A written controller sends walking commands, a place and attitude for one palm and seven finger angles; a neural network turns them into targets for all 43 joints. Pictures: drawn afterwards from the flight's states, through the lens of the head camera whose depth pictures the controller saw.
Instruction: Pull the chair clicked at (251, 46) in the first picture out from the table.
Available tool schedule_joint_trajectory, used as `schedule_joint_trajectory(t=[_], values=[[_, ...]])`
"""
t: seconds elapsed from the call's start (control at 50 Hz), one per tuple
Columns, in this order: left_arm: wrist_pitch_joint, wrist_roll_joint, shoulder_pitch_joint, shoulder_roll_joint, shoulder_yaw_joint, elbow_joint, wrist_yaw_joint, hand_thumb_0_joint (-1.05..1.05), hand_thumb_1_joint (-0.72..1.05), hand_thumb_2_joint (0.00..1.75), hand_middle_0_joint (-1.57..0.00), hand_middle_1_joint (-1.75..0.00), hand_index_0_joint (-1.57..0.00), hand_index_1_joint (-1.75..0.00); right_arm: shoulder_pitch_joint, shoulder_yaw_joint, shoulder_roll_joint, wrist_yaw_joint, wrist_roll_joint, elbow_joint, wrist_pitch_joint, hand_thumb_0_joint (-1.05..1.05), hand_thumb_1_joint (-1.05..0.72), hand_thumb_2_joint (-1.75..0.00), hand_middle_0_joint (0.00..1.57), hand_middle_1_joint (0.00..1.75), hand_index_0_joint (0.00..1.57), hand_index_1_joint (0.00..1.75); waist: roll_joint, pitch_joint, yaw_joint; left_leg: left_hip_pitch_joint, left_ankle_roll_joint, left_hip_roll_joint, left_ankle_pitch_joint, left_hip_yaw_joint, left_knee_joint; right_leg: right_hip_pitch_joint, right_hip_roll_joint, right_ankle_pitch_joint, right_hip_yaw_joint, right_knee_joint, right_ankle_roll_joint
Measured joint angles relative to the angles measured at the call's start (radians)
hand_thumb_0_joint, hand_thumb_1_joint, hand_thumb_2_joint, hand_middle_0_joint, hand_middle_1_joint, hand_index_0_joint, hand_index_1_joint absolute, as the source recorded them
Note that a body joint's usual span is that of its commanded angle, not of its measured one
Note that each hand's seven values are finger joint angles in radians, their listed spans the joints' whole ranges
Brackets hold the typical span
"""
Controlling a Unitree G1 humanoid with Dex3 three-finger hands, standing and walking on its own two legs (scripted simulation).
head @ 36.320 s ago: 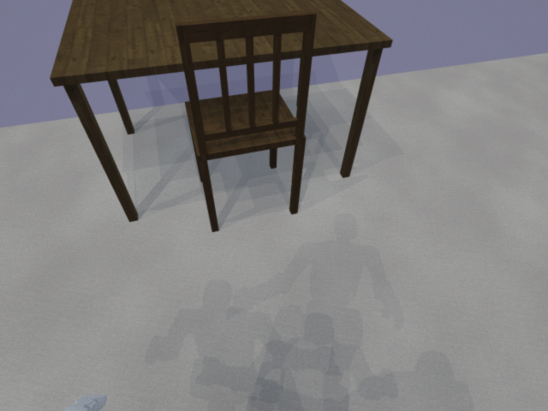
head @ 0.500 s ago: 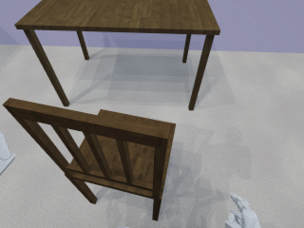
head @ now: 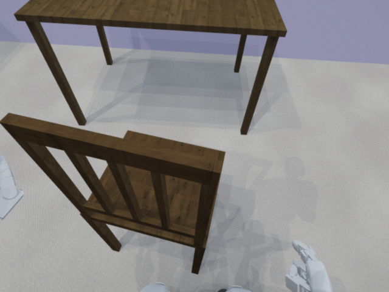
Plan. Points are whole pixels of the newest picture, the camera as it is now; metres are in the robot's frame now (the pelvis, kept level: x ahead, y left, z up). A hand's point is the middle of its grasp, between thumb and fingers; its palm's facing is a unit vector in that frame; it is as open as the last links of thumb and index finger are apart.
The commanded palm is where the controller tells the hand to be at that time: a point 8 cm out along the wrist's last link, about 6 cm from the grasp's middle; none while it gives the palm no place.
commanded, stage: step back with the hand held close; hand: left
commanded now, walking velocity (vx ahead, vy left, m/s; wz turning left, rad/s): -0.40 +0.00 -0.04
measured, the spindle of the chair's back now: (128, 193) +0.33 +0.18 -0.05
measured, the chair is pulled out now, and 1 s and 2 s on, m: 0.66 0.66 0.66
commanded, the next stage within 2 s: stop stepping back and stand still in 0.54 s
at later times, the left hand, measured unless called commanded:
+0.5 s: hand (34, 244) +0.15 +0.20 +0.19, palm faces +0.26 -0.77 -0.58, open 7.4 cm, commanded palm +0.09 +0.26 +0.19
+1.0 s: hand out of the picture +0.01 +0.21 +0.19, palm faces +0.45 -0.80 -0.39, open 7.4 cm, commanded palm -0.05 +0.25 +0.19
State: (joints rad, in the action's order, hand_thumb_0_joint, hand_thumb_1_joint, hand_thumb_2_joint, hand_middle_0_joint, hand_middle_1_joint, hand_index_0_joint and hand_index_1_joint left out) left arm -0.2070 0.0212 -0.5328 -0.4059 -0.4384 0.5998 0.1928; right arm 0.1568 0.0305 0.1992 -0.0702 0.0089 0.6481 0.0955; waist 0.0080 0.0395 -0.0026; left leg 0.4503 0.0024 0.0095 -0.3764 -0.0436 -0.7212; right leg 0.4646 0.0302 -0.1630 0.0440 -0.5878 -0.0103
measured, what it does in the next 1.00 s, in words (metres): walks backwards: right foot, then left foot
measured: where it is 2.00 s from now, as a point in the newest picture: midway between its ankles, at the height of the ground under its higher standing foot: outside the picture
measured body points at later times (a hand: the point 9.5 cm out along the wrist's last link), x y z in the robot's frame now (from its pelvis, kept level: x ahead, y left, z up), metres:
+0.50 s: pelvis -0.07 -0.03 +0.02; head -0.03 -0.03 +0.47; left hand +0.13 +0.24 +0.22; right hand +0.08 -0.28 -0.07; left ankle -0.06 +0.10 -0.69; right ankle -0.08 -0.14 -0.72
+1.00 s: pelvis -0.20 -0.05 +0.02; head -0.22 -0.04 +0.47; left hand -0.02 +0.25 +0.21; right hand -0.07 -0.31 -0.07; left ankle -0.21 +0.05 -0.72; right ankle -0.12 -0.16 -0.72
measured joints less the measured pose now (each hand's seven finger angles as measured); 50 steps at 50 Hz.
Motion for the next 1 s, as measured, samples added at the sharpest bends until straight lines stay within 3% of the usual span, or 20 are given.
schedule_joint_trajectory(t=[0.06,0.16,0.28,0.3,0.38,0.48,0.52,0.56,0.58,0.62,0.68,0.74,0.78,0.82,0.88,0.92,0.98,1.0], values=[[-0.007,-0.001,-0.022,-0.024,-0.014,0.003,-0.002,0.02,0.89,0.90,-0.21,-0.30,-0.21,-0.30,-0.003,0.000,0.001,-0.005,0.000,0.003,-0.016,0.01,-0.91,-0.90,0.21,0.30,0.20,0.30,0.017,0.003,0.005,-0.025,-0.002,-0.002,0.128,0.010,0.067,-0.005,0.005,0.005,-0.006,0.018,-0.008],[-0.006,0.011,-0.042,-0.044,-0.050,-0.018,-0.010,0.02,0.89,0.90,-0.21,-0.30,-0.21,-0.30,0.025,0.002,-0.026,-0.012,0.000,-0.012,0.022,0.02,-0.91,-0.90,0.21,0.30,0.20,0.30,0.002,-0.009,0.007,-0.027,0.002,0.025,0.131,-0.005,0.102,-0.037,-0.030,-0.180,-0.017,-0.133,-0.001],[-0.029,0.023,-0.025,-0.026,-0.026,0.001,-0.026,0.02,0.89,0.90,-0.21,-0.30,-0.21,-0.30,-0.005,-0.023,-0.055,0.015,0.018,0.014,0.065,0.01,-0.91,-0.90,0.21,0.30,0.20,0.30,0.014,0.004,-0.031,-0.032,0.026,0.062,0.194,0.033,0.179,-0.211,-0.021,-0.147,-0.016,0.050,0.007],[-0.034,0.022,-0.018,-0.028,-0.023,-0.001,-0.031,0.02,0.89,0.90,-0.21,-0.30,-0.21,-0.30,-0.019,-0.028,-0.056,0.019,0.019,0.014,0.065,0.01,-0.90,-0.90,0.21,0.30,0.20,0.30,0.011,0.012,-0.034,-0.024,0.033,0.071,0.203,0.039,0.181,-0.230,-0.023,-0.155,-0.013,0.096,-0.004],[-0.038,0.021,-0.005,-0.037,0.006,-0.005,-0.061,0.02,0.89,0.90,-0.21,-0.30,-0.21,-0.30,-0.056,-0.025,-0.038,0.030,0.006,-0.005,0.036,0.01,-0.90,-0.90,0.21,0.30,0.20,0.30,-0.061,0.060,-0.011,-0.001,0.043,0.123,0.244,0.006,0.174,-0.236,-0.082,-0.084,0.014,0.152,0.014],[-0.041,0.018,-0.103,-0.066,-0.009,-0.008,-0.058,0.02,0.89,0.90,-0.21,-0.30,-0.22,-0.30,-0.023,-0.002,-0.021,0.009,-0.019,-0.011,-0.022,0.01,-0.90,-0.90,0.21,0.30,0.20,0.30,-0.006,-0.001,0.017,0.027,0.028,0.008,-0.028,0.000,-0.112,-0.175,-0.033,-0.076,-0.016,0.119,0.028],[-0.034,0.016,-0.120,-0.071,-0.025,-0.026,-0.041,0.01,0.88,0.90,-0.22,-0.30,-0.22,-0.30,-0.011,-0.002,-0.006,-0.010,-0.021,-0.014,-0.035,0.01,-0.91,-0.90,0.21,0.30,0.20,0.30,0.010,-0.016,0.032,-0.032,0.024,-0.007,-0.014,0.019,-0.024,-0.161,-0.018,-0.065,-0.017,0.117,0.022],[-0.023,0.021,-0.120,-0.074,-0.035,-0.030,-0.028,0.01,0.88,0.90,-0.22,-0.30,-0.22,-0.30,0.002,0.004,0.018,-0.023,-0.022,-0.028,-0.039,0.01,-0.91,-0.90,0.21,0.30,0.20,0.30,-0.004,-0.017,0.042,-0.113,0.009,0.013,0.175,0.026,0.158,-0.140,-0.024,-0.067,0.002,0.089,0.016],[-0.019,0.025,-0.109,-0.079,-0.037,-0.029,-0.025,0.01,0.88,0.90,-0.22,-0.30,-0.22,-0.30,0.004,0.014,0.022,-0.026,-0.023,-0.028,-0.037,0.01,-0.91,-0.90,0.21,0.30,0.20,0.30,-0.001,-0.011,0.043,-0.130,0.006,0.015,0.170,0.024,0.199,-0.122,-0.022,-0.076,0.009,0.058,0.014],[-0.016,0.033,-0.089,-0.085,-0.039,-0.040,-0.026,0.02,0.89,0.90,-0.21,-0.30,-0.22,-0.30,-0.003,0.026,0.006,-0.022,-0.025,-0.012,-0.032,0.01,-0.91,-0.90,0.20,0.30,0.20,0.30,0.047,0.009,0.026,-0.134,0.010,-0.006,0.147,0.041,0.209,-0.088,-0.004,-0.142,-0.013,-0.015,0.005],[0.008,0.033,-0.074,-0.053,-0.011,-0.034,-0.028,0.02,0.89,0.90,-0.21,-0.30,-0.21,-0.30,0.004,0.019,-0.004,-0.009,-0.007,-0.011,0.002,0.01,-0.91,-0.90,0.20,0.30,0.20,0.30,0.043,0.024,0.014,-0.119,0.022,0.007,0.170,0.029,0.211,-0.080,-0.016,-0.222,-0.013,-0.076,-0.002],[0.016,0.032,-0.088,-0.039,0.005,0.005,-0.029,0.02,0.89,0.90,-0.21,-0.30,-0.21,-0.30,0.019,-0.001,-0.012,0.010,-0.018,-0.027,0.022,0.01,-0.91,-0.90,0.20,0.30,0.20,0.30,0.020,0.033,-0.001,-0.097,0.039,0.035,0.183,0.013,0.178,-0.142,-0.022,-0.116,0.012,0.026,-0.005],[0.012,0.027,-0.090,-0.037,0.011,0.006,-0.030,0.02,0.89,0.90,-0.21,-0.30,-0.21,-0.30,0.025,-0.017,-0.017,0.014,-0.026,-0.028,0.020,0.01,-0.91,-0.90,0.20,0.30,0.20,0.30,-0.005,0.041,-0.006,-0.089,0.038,0.059,0.137,-0.001,0.135,-0.159,-0.044,-0.033,0.034,0.052,0.016],[0.017,0.021,-0.085,-0.039,0.016,-0.012,-0.026,0.02,0.89,0.90,-0.21,-0.30,-0.21,-0.30,0.046,-0.028,-0.023,0.011,-0.029,-0.023,0.009,0.01,-0.91,-0.90,0.21,0.30,0.20,0.30,-0.002,0.014,-0.015,-0.067,0.025,0.045,0.004,-0.002,0.046,-0.153,-0.044,-0.036,0.031,0.051,0.043],[0.029,0.017,-0.051,-0.017,0.031,-0.084,-0.017,0.02,0.89,0.90,-0.21,-0.30,-0.22,-0.30,0.079,-0.041,-0.015,0.006,-0.019,0.006,-0.009,0.01,-0.91,-0.90,0.21,0.30,0.20,0.30,0.015,-0.048,-0.018,-0.068,0.003,-0.005,-0.031,0.032,-0.104,-0.149,-0.021,-0.025,0.019,0.074,0.052],[0.037,0.014,-0.019,0.001,0.039,-0.137,-0.017,0.02,0.89,0.90,-0.21,-0.30,-0.22,-0.30,0.105,-0.046,-0.004,0.002,-0.017,0.016,-0.017,0.01,-0.91,-0.90,0.21,0.30,0.20,0.30,0.021,-0.089,-0.010,-0.122,-0.014,-0.023,-0.054,0.065,-0.066,-0.148,-0.005,-0.025,0.027,0.099,0.046],[0.039,0.006,0.014,0.022,0.049,-0.166,-0.015,0.02,0.89,0.90,-0.21,-0.30,-0.21,-0.30,0.133,-0.039,0.022,-0.004,-0.013,0.006,-0.005,0.02,-0.91,-0.90,0.21,0.30,0.20,0.30,0.007,-0.119,0.011,-0.246,-0.043,-0.023,-0.075,0.081,0.164,-0.136,-0.009,-0.023,0.055,0.127,0.038],[0.035,0.004,0.020,0.022,0.050,-0.161,-0.015,0.02,0.89,0.90,-0.21,-0.30,-0.21,-0.30,0.133,-0.031,0.027,-0.004,-0.013,0.001,0.003,0.02,-0.91,-0.90,0.21,0.30,0.20,0.30,0.007,-0.111,0.019,-0.268,-0.052,-0.023,-0.017,0.077,0.235,-0.128,-0.010,-0.023,0.062,0.121,0.034]])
